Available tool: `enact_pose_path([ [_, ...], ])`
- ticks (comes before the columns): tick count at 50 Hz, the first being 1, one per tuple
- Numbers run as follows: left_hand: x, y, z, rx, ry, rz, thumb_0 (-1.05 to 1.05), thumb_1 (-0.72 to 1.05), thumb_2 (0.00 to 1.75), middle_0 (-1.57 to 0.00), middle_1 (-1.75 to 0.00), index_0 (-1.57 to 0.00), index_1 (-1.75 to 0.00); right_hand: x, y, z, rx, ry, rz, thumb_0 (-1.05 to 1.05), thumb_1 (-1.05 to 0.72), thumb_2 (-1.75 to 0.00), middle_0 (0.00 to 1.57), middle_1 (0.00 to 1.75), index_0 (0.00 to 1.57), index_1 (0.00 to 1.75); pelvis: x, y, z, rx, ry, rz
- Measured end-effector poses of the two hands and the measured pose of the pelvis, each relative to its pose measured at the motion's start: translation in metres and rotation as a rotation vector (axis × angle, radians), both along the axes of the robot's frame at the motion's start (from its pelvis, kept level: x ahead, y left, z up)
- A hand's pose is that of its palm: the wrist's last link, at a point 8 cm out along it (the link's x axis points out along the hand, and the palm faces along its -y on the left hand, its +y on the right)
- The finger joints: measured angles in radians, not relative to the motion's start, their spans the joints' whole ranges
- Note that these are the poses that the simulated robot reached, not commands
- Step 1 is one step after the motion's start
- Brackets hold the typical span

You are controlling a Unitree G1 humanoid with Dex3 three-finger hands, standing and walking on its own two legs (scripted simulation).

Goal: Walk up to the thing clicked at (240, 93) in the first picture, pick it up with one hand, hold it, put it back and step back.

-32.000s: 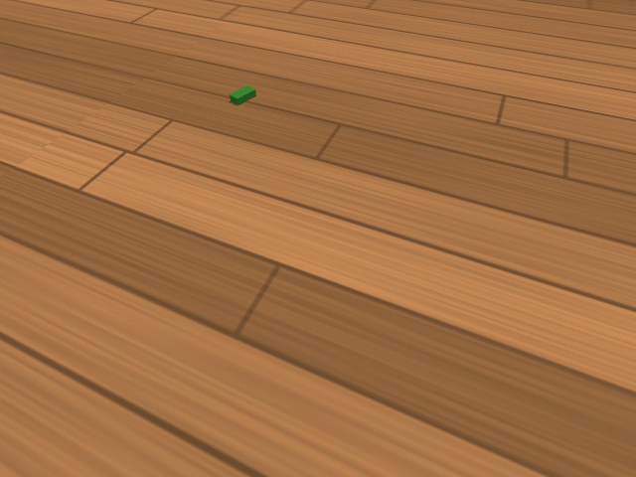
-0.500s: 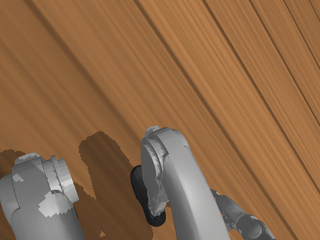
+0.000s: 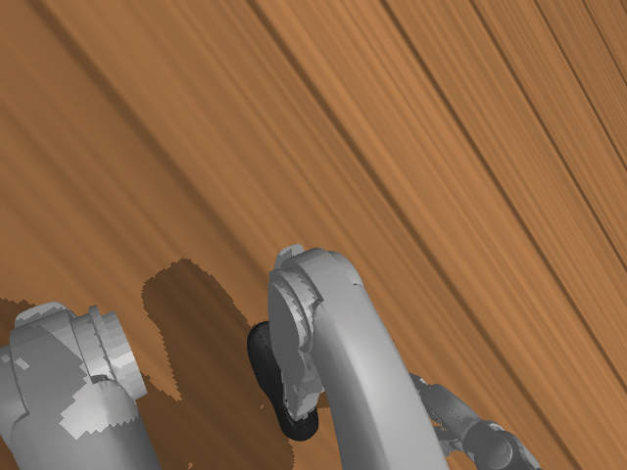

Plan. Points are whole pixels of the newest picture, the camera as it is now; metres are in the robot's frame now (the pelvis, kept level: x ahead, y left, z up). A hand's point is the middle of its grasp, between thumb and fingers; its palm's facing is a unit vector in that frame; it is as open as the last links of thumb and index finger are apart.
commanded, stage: open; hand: left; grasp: from above
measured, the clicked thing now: out of the picture +0.40 +0.38 -0.28
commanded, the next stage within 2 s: withdraw in 0.50 s
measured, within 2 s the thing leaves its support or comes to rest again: neither
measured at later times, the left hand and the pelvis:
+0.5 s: hand out of the picture +0.40 +0.37 -0.24, palm faces -0.43 -0.17 -0.89, open 13.8 cm; pelvis +0.00 +0.00 +0.00, yaw +0 degrees
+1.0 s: hand out of the picture +0.42 +0.40 -0.14, palm faces -0.25 -0.07 -0.97, open 13.9 cm; pelvis +0.00 +0.00 +0.01, yaw +2 degrees
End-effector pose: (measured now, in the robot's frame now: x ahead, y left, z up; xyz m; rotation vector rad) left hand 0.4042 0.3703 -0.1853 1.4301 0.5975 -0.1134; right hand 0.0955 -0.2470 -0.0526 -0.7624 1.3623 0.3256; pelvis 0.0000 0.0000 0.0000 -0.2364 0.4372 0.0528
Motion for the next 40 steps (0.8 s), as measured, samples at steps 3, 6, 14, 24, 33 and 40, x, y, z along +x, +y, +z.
enact_pose_path([
  [3, 0.002, 0.001, 0.002, 0.001, -0.005, 0.003, 0.00, -0.18, 0.69, -0.34, -0.78, -0.37, -0.76, 0.001, 0.000, 0.001, 0.002, -0.001, 0.000, 0.00, -0.90, -0.89, 0.20, 0.30, 0.21, 0.30, 0.000, 0.000, 0.001, -0.002, 0.003, -0.001],
  [6, 0.002, 0.001, 0.003, 0.001, -0.007, 0.006, 0.00, -0.23, 0.74, -0.29, -0.83, -0.32, -0.80, 0.002, 0.001, 0.001, 0.004, -0.001, 0.003, 0.00, -0.90, -0.89, 0.20, 0.30, 0.21, 0.30, 0.001, 0.000, 0.001, -0.003, 0.006, -0.002],
  [14, -0.001, 0.001, 0.003, 0.000, 0.014, 0.010, 0.00, -0.36, 0.85, -0.18, -0.94, -0.20, -0.92, 0.009, 0.003, -0.001, 0.018, -0.014, 0.019, 0.00, -0.90, -0.89, 0.20, 0.30, 0.21, 0.30, 0.000, 0.000, 0.003, 0.000, 0.005, 0.000],
  [24, -0.002, 0.001, 0.003, -0.006, 0.014, 0.001, 0.00, -0.44, 0.93, -0.10, -1.02, -0.12, -0.99, 0.010, 0.001, -0.001, 0.013, -0.018, 0.034, 0.00, -0.90, -0.89, 0.20, 0.30, 0.21, 0.30, -0.002, -0.001, 0.002, 0.003, -0.003, 0.000],
  [33, 0.001, 0.001, 0.002, -0.005, 0.000, -0.002, 0.00, -0.45, 0.94, -0.09, -1.03, -0.10, -1.01, 0.005, 0.001, 0.001, 0.005, -0.001, 0.029, 0.00, -0.89, -0.89, 0.20, 0.30, 0.21, 0.30, -0.001, -0.001, 0.001, 0.000, 0.000, -0.003],
  [40, 0.007, 0.003, 0.011, 0.004, -0.071, 0.003, 0.00, -0.45, 0.95, -0.09, -1.02, -0.11, -1.00, 0.004, 0.003, 0.001, 0.015, 0.005, 0.023, 0.00, -0.90, -0.89, 0.20, 0.30, 0.21, 0.30, 0.001, 0.000, 0.002, -0.004, 0.008, -0.002],
])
